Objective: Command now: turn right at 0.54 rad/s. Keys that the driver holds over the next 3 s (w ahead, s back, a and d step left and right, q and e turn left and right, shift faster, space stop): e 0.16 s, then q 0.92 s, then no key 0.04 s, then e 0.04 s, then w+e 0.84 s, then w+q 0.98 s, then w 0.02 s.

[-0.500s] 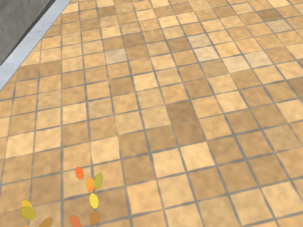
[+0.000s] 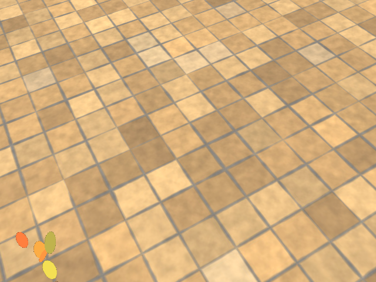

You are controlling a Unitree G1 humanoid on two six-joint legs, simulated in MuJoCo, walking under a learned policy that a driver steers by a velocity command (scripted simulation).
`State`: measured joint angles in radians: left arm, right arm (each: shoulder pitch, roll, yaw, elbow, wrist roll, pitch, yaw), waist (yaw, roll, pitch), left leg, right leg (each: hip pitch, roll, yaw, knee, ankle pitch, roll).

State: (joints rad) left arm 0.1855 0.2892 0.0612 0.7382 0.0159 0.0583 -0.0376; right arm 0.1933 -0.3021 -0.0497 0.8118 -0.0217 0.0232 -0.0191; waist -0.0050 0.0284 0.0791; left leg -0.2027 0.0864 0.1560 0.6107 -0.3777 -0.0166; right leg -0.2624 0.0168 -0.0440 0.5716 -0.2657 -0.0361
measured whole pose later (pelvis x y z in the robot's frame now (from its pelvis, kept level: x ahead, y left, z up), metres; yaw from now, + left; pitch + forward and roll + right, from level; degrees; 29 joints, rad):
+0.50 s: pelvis +0.01 -0.01 +0.01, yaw -3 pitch -1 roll +0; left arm 0.18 0.25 0.01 0.78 0.02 0.03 0.03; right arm 0.25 -0.26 -0.02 0.84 -0.01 0.03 -0.01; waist -0.03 -0.01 0.04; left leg -0.20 -0.03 -0.03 0.50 -0.28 0.03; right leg -0.23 0.08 0.01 0.52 -0.27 -0.07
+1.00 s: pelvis +0.00 -0.05 +0.02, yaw +15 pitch +0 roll +1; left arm 0.21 0.27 0.01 0.72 0.03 0.02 0.04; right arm 0.19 -0.34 -0.09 0.78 -0.02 0.07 0.03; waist -0.01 0.05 0.07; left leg -0.46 -0.09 -0.08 1.06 -0.43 -0.02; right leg -0.20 0.01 -0.04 0.42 -0.23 -0.05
